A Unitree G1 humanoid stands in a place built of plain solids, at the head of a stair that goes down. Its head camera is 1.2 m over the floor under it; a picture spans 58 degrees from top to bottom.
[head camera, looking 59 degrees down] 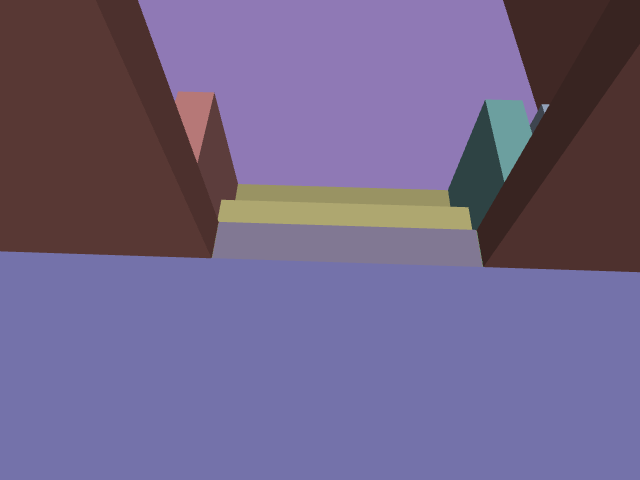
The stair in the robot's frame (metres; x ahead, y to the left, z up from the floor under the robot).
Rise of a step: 0.22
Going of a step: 0.25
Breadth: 1.00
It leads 2 degrees to the right of straight ahead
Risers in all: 3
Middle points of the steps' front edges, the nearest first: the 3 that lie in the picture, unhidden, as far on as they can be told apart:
0.78 -0.09 0.00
1.03 -0.10 -0.22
1.28 -0.11 -0.44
